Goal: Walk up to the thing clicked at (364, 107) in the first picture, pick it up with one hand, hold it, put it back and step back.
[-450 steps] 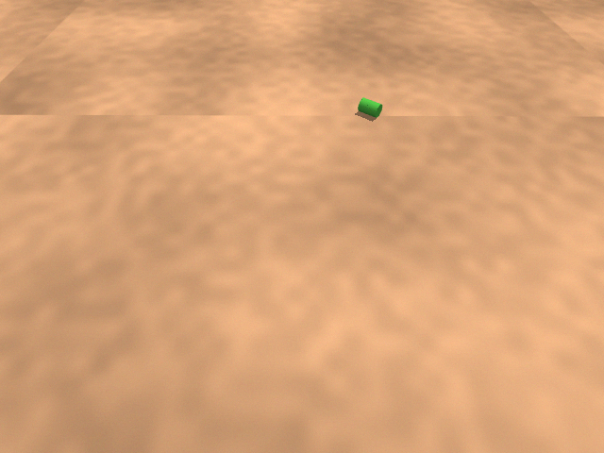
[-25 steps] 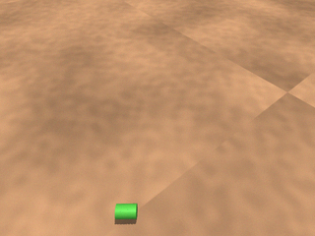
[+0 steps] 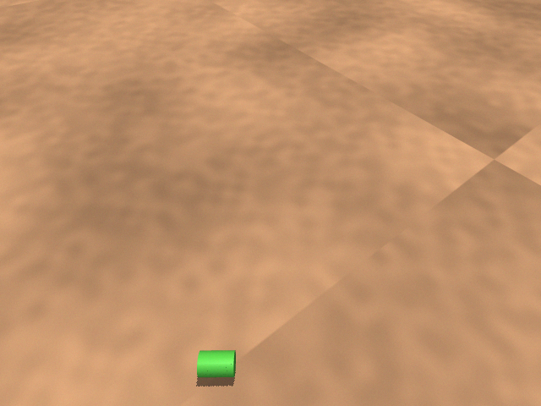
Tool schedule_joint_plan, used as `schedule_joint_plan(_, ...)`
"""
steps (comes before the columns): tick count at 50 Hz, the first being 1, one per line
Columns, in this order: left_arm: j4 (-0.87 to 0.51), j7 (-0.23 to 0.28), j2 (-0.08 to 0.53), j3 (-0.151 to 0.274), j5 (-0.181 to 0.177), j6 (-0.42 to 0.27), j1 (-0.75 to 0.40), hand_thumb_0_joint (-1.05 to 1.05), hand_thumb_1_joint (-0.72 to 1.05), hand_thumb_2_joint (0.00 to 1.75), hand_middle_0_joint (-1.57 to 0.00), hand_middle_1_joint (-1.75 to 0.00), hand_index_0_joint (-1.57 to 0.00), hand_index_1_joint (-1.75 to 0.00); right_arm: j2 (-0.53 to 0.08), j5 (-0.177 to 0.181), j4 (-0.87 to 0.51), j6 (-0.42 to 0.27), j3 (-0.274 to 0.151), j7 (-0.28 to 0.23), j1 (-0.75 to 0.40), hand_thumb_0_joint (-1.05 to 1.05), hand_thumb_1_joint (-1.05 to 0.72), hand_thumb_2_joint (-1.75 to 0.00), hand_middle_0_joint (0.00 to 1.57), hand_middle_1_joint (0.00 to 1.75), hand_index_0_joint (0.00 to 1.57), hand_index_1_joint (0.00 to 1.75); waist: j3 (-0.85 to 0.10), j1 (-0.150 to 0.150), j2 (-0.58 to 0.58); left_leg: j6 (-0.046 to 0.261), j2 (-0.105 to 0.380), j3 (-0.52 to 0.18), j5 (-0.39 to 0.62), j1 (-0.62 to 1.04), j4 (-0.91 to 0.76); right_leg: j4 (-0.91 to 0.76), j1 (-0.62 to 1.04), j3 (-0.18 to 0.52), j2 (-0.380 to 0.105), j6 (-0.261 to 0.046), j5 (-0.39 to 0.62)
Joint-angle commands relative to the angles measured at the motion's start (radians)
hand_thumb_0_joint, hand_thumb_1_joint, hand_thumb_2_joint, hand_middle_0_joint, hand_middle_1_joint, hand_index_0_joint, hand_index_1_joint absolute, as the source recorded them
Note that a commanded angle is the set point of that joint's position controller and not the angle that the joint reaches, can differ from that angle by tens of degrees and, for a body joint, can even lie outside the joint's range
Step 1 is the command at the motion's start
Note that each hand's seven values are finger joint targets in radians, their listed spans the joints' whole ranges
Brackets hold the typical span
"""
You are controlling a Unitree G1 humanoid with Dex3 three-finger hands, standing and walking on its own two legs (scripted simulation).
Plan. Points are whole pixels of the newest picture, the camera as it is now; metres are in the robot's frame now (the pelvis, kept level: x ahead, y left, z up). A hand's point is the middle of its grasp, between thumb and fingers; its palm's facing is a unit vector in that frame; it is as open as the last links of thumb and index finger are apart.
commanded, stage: stand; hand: left
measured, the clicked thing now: (217, 363) +0.37 +0.18 -0.74
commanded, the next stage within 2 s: walk up in 0.06 s
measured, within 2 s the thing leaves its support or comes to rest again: neither
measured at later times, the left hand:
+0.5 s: hand out of the picture +0.05 +0.16 -0.18, palm faces -0.11 -0.93 -0.36, open 7.4 cm
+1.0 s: hand out of the picture +0.00 +0.20 -0.16, palm faces +0.01 -0.90 -0.44, open 7.4 cm
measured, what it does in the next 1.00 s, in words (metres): steps to the right: right foot, then left foot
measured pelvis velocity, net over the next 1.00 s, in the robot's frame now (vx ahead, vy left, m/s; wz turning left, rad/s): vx -0.07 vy -0.09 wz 0.02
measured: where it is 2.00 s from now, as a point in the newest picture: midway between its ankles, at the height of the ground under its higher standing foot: outside the picture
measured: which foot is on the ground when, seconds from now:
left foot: down 0.00-0.36, up 0.38-0.68, down 0.70-1.00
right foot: down 0.00-0.10, up 0.12-0.34, down 0.36-1.00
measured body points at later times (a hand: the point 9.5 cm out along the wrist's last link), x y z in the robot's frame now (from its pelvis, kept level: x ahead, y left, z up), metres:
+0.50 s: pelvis -0.05 -0.10 -0.04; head +0.02 -0.11 +0.41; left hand +0.05 +0.21 -0.15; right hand +0.02 -0.46 -0.14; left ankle -0.05 +0.06 -0.69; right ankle -0.03 -0.24 -0.75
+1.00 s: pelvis -0.07 -0.09 -0.03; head -0.05 -0.09 +0.42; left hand +0.00 +0.24 -0.13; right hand +0.04 -0.39 -0.15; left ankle -0.06 +0.02 -0.75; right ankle -0.06 -0.21 -0.75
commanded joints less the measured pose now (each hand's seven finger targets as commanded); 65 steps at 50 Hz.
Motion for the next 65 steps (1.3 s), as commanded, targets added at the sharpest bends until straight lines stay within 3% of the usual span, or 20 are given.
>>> schedule_joint_plan(1, -0.06, 0.015, 0.219, 0.045, -0.002, -0.02, -0.04, 0.0, 0.9, 0.9, -0.2, -0.3, -0.2, -0.3, -0.209, 0.002, -0.062, -0.016, -0.046, -0.015, -0.035, 0.0, -0.9, -0.9, 0.2, 0.3, 0.2, 0.3, -0.068, -0.004, -0.003, 0.038, 0.106, -0.078, 0.134, 0.023, -0.034, -0.049, -0.018, 0.085, -0.121, -0.028, 0.152)
schedule_joint_plan(3, -0.147, -0.018, 0.322, 0.126, 0.047, 0.036, -0.062, 0.0, 0.9, 0.9, -0.2, -0.3, -0.2, -0.3, -0.337, 0.019, -0.077, -0.017, -0.107, -0.06, 0.079, 0.0, -0.9, -0.9, 0.2, 0.3, 0.2, 0.3, 0.026, -0.028, -0.14, 0.094, 0.157, -0.121, 0.325, 0.018, 0.059, 0.126, -0.162, 0.045, -0.057, -0.038, 0.267)
schedule_joint_plan(6, -0.261, -0.047, 0.243, 0.135, 0.042, 0.102, -0.081, 0.0, 0.9, 0.9, -0.2, -0.3, -0.2, -0.3, -0.42, 0.015, -0.141, -0.026, -0.171, -0.105, 0.189, 0.0, -0.9, -0.9, 0.2, 0.3, 0.2, 0.3, -0.049, -0.066, 0.099, 0.322, 0.462, -0.312, 0.626, 0.048, 0.027, 0.681, -0.345, 0.14, -0.008, -0.011, -0.391)
schedule_joint_plan(10, -0.313, -0.068, 0.236, 0.144, 0.021, 0.113, 0.003, 0.0, 0.9, 0.9, -0.2, -0.3, -0.2, -0.3, -0.363, -0.009, -0.252, -0.037, -0.166, -0.12, 0.064, 0.0, -0.9, -0.9, 0.2, 0.3, 0.2, 0.3, -0.05, 0.016, 0.112, 0.245, 0.346, -0.157, 0.401, -0.041, 0.108, 0.809, -0.394, 0.256, -0.03, -0.037, -0.321)
schedule_joint_plan(17, -0.265, -0.048, 0.249, 0.171, 0.025, 0.072, 0.172, 0.0, 0.9, 0.9, -0.2, -0.3, -0.2, -0.3, -0.293, -0.017, -0.33, -0.001, -0.129, -0.06, 0.06, 0.0, -0.9, -0.9, 0.2, 0.3, 0.2, 0.3, -0.109, 0.055, 0.08, 0.148, 0.143, -0.002, 0.163, -0.289, 0.5, 0.207, -0.007, -0.01, 0.04, -0.011, -0.075)
schedule_joint_plan(19, -0.347, -0.031, 0.414, 0.189, 0.045, 0.047, 0.101, 0.0, 0.9, 0.9, -0.2, -0.3, -0.2, -0.3, -0.194, 0.011, -0.361, 0.019, -0.099, -0.071, 0.073, 0.0, -0.9, -0.9, 0.2, 0.3, 0.2, 0.3, -0.09, 0.061, -0.288, 0.056, -0.084, -0.081, -0.546, -0.471, 0.843, 0.017, -0.137, 0.527, -0.314, -0.217, 0.107)
schedule_joint_plan(20, -0.358, -0.023, 0.437, 0.182, 0.04, 0.045, 0.039, 0.0, 0.9, 0.9, -0.2, -0.3, -0.2, -0.3, -0.24, 0.012, -0.355, 0.021, -0.117, -0.083, 0.064, 0.0, -0.9, -0.9, 0.2, 0.3, 0.2, 0.3, -0.08, 0.042, -0.26, 0.053, -0.069, -0.185, -0.547, -0.422, 0.942, -0.002, -0.211, 0.622, -0.372, -0.318, 0.102)
schedule_joint_plan(23, -0.342, 0.008, 0.306, 0.145, 0.019, 0.028, -0.032, 0.0, 0.9, 0.9, -0.2, -0.3, -0.2, -0.3, -0.267, 0.034, -0.286, 0.014, -0.112, -0.065, 0.157, 0.0, -0.9, -0.9, 0.2, 0.3, 0.2, 0.3, -0.079, -0.024, -0.13, 0.045, -0.026, -0.205, -0.351, -0.419, 0.876, 0.183, -0.125, 0.315, -0.229, -0.227, 0.118)
schedule_joint_plan(28, -0.318, 0.035, 0.34, 0.153, 0.017, -0.008, 0.098, 0.0, 0.9, 0.9, -0.2, -0.3, -0.2, -0.3, -0.259, -0.013, -0.329, 0.028, -0.118, -0.034, 0.068, 0.0, -0.9, -0.9, 0.2, 0.3, 0.2, 0.3, -0.024, 0.057, -0.123, 0.049, -0.022, -0.171, -0.405, -0.426, 0.648, 0.212, -0.045, 0.394, -0.343, -0.287, 0.351)
schedule_joint_plan(32, -0.338, 0.049, 0.342, 0.146, 0.004, -0.02, 0.069, 0.0, 0.9, 0.9, -0.2, -0.3, -0.2, -0.3, -0.258, -0.021, -0.328, 0.024, -0.133, -0.013, 0.13, 0.0, -0.9, -0.9, 0.2, 0.3, 0.2, 0.3, -0.083, 0.018, -0.138, 0.056, -0.027, -0.117, -0.347, -0.342, 0.526, 0.259, -0.035, 0.353, -0.346, -0.277, 0.463)
schedule_joint_plan(35, -0.355, 0.044, 0.3, 0.122, -0.007, -0.01, -0.015, 0.0, 0.9, 0.9, -0.2, -0.3, -0.2, -0.3, -0.252, -0.029, -0.3, 0.009, -0.149, 0.0, 0.221, 0.0, -0.9, -0.9, 0.2, 0.3, 0.2, 0.3, -0.117, -0.054, -0.104, 0.091, -0.054, -0.093, -0.127, -0.07, 0.245, 0.378, -0.236, 0.209, -0.239, -0.158, 0.241)
schedule_joint_plan(37, -0.347, 0.053, 0.233, 0.105, -0.016, 0.002, -0.019, 0.0, 0.9, 0.9, -0.2, -0.3, -0.2, -0.3, -0.372, -0.029, -0.347, -0.001, -0.166, 0.003, 0.132, 0.0, -0.9, -0.9, 0.2, 0.3, 0.2, 0.3, -0.064, -0.039, 0.23, 0.271, 0.262, -0.568, -0.03, -0.125, 0.059, 0.635, -0.408, 0.013, 0.025, -0.036, -0.466)
schedule_joint_plan(38, -0.327, 0.058, 0.273, 0.12, -0.003, 0.004, -0.031, 0.0, 0.9, 0.9, -0.2, -0.3, -0.2, -0.3, -0.358, -0.027, -0.344, -0.004, -0.167, 0.007, 0.146, 0.0, -0.9, -0.9, 0.2, 0.3, 0.2, 0.3, -0.045, -0.054, 0.154, 0.323, 0.279, -0.614, -0.012, -0.165, 0.06, 0.709, -0.366, 0.111, 0.022, -0.04, -0.523)
schedule_joint_plan(40, -0.294, 0.05, 0.227, 0.108, -0.015, -0.002, 0.023, 0.0, 0.9, 0.9, -0.2, -0.3, -0.2, -0.3, -0.27, -0.018, -0.351, -0.012, -0.131, -0.009, 0.086, 0.0, -0.9, -0.9, 0.2, 0.3, 0.2, 0.3, -0.023, 0.0, 0.074, 0.274, 0.194, -0.406, 0.213, -0.096, 0.147, 0.709, -0.394, 0.134, 0.007, -0.036, -0.426)
schedule_joint_plan(46, -0.238, 0.029, 0.196, 0.094, -0.003, -0.036, 0.069, 0.0, 0.9, 0.9, -0.2, -0.3, -0.2, -0.3, -0.256, 0.001, -0.337, -0.001, -0.102, -0.012, 0.057, 0.0, -0.9, -0.9, 0.2, 0.3, 0.2, 0.3, -0.063, 0.02, 0.114, 0.189, 0.139, -0.245, 0.303, -0.118, 0.248, 0.161, -0.097, -0.006, 0.027, -0.026, -0.131)
schedule_joint_plan(48, -0.228, 0.037, 0.26, 0.101, 0.019, -0.053, 0.078, 0.0, 0.9, 0.9, -0.2, -0.3, -0.2, -0.3, -0.203, 0.021, -0.343, 0.003, -0.079, -0.007, 0.038, 0.0, -0.9, -0.9, 0.2, 0.3, 0.2, 0.3, -0.079, 0.028, -0.008, 0.1, 0.071, -0.206, 0.154, -0.27, 0.315, 0.075, 0.058, 0.221, -0.105, -0.085, 0.044)
schedule_joint_plan(50, -0.243, 0.026, 0.328, 0.101, 0.014, -0.056, -0.021, 0.0, 0.9, 0.9, -0.2, -0.3, -0.2, -0.3, -0.217, 0.014, -0.307, 0.019, -0.09, -0.011, 0.048, 0.0, -0.9, -0.9, 0.2, 0.3, 0.2, 0.3, -0.019, -0.012, -0.111, 0.055, -0.027, -0.109, -0.327, -0.185, 0.42, 0.039, -0.174, 0.42, -0.318, -0.241, -0.084)
schedule_joint_plan(54, -0.226, 0.016, 0.256, 0.074, 0.004, -0.047, -0.065, 0.0, 0.9, 0.9, -0.2, -0.3, -0.2, -0.3, -0.212, 0.004, -0.251, -0.002, -0.089, 0.003, 0.065, 0.0, -0.9, -0.9, 0.2, 0.3, 0.2, 0.3, -0.016, -0.032, -0.111, 0.081, 0.011, -0.172, -0.096, -0.043, 0.137, 0.068, -0.245, 0.199, -0.162, -0.089, -0.079)
schedule_joint_plan(56, -0.205, 0.007, 0.226, 0.067, -0.007, -0.037, -0.039, 0.0, 0.9, 0.9, -0.2, -0.3, -0.2, -0.3, -0.246, -0.002, -0.249, -0.016, -0.085, 0.006, 0.016, 0.0, -0.9, -0.9, 0.2, 0.3, 0.2, 0.3, -0.017, 0.003, -0.038, 0.112, 0.091, -0.283, -0.207, -0.107, 0.031, 0.095, -0.195, 0.123, -0.067, -0.042, -0.187)
schedule_joint_plan(65, -0.117, 0.012, 0.228, 0.06, -0.011, -0.048, -0.036, 0.0, 0.9, 0.9, -0.2, -0.3, -0.2, -0.3, -0.215, 0.006, -0.168, -0.023, -0.058, 0.003, -0.035, 0.0, -0.9, -0.9, 0.2, 0.3, 0.2, 0.3, -0.042, 0.016, 0.043, 0.072, 0.066, -0.187, 0.03, -0.082, 0.005, 0.014, -0.028, 0.12, -0.097, -0.041, 0.055)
